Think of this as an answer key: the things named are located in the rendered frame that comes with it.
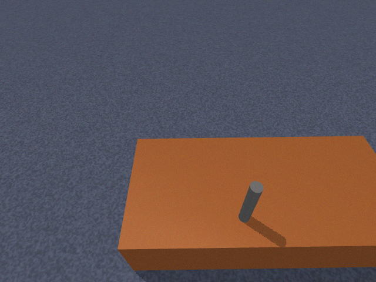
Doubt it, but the can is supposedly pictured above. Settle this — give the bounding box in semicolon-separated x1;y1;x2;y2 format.
239;181;264;223

